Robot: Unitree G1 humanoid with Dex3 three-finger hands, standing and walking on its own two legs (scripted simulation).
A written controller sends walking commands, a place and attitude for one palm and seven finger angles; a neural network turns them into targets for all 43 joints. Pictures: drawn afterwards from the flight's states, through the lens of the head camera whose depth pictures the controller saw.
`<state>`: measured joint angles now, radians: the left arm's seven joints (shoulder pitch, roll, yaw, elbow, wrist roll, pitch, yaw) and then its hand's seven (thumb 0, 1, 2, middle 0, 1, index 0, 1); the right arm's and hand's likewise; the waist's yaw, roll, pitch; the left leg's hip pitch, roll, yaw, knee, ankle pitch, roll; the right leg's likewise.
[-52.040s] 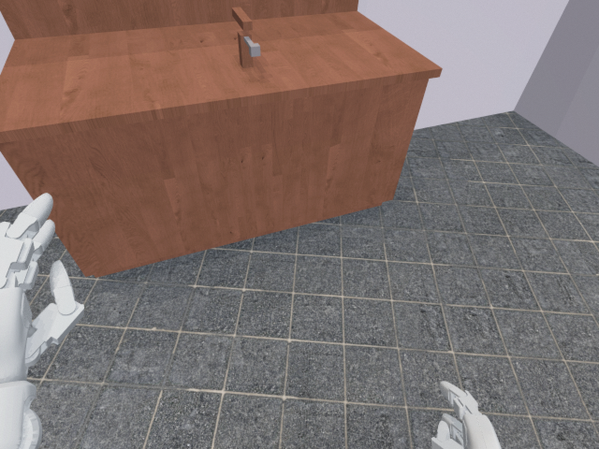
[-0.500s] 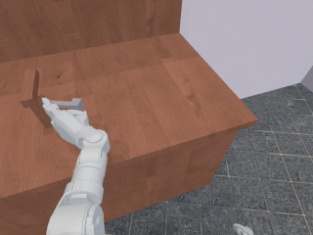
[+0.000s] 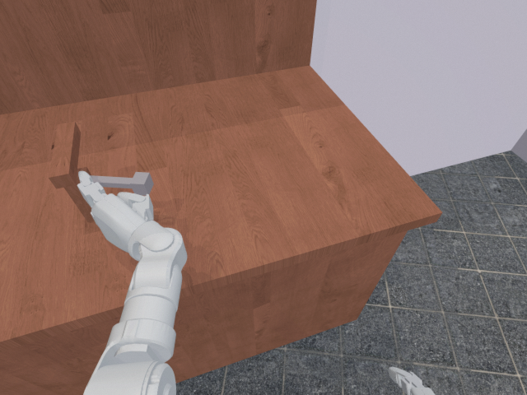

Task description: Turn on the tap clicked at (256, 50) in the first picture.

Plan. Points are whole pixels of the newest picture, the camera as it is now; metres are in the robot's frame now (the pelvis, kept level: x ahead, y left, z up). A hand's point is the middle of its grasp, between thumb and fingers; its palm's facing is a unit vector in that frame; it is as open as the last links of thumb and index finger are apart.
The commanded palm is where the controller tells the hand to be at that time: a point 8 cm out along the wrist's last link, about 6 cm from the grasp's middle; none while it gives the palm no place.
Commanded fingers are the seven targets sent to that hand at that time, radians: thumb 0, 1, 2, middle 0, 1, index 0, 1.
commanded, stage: lift the hand up off the lever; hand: left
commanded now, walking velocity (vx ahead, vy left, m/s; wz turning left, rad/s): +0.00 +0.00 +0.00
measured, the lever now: (142, 183) +0.43 +0.22 +0.09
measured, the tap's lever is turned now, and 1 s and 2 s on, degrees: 67 67 67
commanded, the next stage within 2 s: none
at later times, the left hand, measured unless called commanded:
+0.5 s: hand (145, 193) +0.39 +0.20 +0.11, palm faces +0.81 -0.57 -0.09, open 7.6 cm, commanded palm +0.33 +0.20 +0.12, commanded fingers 0.00 0.90 0.90 -0.15 -0.15 -0.15 -0.15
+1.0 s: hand (142, 184) +0.39 +0.20 +0.13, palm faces +0.82 -0.57 -0.08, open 7.8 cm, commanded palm +0.33 +0.21 +0.14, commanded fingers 0.00 0.90 0.90 -0.15 -0.15 -0.15 -0.15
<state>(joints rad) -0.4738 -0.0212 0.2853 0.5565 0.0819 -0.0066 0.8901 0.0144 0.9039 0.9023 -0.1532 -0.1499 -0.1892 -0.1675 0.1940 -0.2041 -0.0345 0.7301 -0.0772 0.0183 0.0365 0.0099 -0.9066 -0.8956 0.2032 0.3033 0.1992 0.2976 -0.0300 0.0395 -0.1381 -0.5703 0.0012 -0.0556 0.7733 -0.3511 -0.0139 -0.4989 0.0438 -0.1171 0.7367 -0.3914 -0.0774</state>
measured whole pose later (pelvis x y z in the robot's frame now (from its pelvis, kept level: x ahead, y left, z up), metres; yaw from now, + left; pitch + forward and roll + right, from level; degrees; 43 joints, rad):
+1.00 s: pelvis +0.00 -0.01 +0.01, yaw +0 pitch +5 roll +0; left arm -0.49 -0.01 0.25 0.45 0.05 0.15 0.88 0.02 0.90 0.90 -0.15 -0.15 -0.16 -0.15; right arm 0.13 -0.20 -0.02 0.76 -0.05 0.02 0.00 0.01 -0.91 -0.90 0.20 0.30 0.20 0.30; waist 0.00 0.04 -0.11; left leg -0.43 0.00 -0.06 0.64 -0.30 -0.03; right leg -0.37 0.05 -0.12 0.62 -0.35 -0.09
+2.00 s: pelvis +0.00 +0.00 +0.02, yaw +0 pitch +1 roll +0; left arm -0.39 -0.04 0.19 0.23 0.00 0.30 0.83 0.02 0.90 0.90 -0.19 -0.17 -0.15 -0.15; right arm 0.07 -0.20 -0.01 0.77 -0.04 0.01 -0.01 0.01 -0.91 -0.90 0.20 0.30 0.20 0.30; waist 0.04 0.04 -0.07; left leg -0.30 0.00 -0.05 0.56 -0.27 -0.02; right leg -0.24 0.05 -0.10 0.53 -0.31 -0.08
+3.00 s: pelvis -0.01 +0.02 +0.04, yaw -2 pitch -7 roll -1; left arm 0.25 0.31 0.16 -0.20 -0.07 -0.12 0.10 0.01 0.90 0.90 -0.19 -0.26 -0.20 -0.26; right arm 0.15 -0.22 0.03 0.64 0.01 -0.06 -0.06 0.01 -0.90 -0.90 0.20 0.30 0.20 0.30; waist 0.05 0.06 0.05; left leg -0.06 0.00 0.00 0.36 -0.18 0.01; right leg 0.00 0.05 -0.05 0.30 -0.18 -0.05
